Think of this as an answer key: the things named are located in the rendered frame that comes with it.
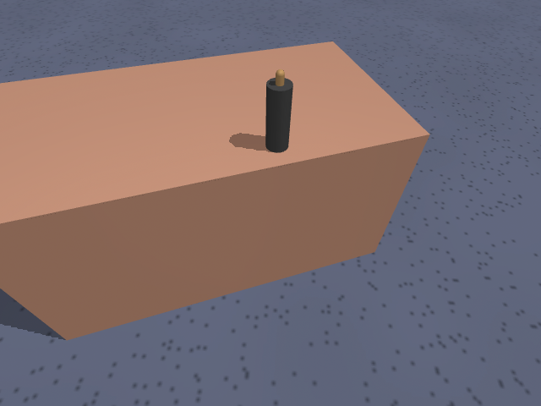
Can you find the bottle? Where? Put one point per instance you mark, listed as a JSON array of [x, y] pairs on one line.
[[278, 112]]

